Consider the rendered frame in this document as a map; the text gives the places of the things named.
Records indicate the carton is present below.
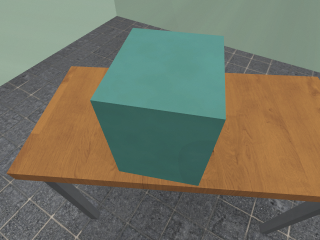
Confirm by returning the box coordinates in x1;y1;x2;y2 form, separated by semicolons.
90;28;226;186

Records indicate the table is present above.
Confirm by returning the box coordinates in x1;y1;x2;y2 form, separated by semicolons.
7;66;320;234

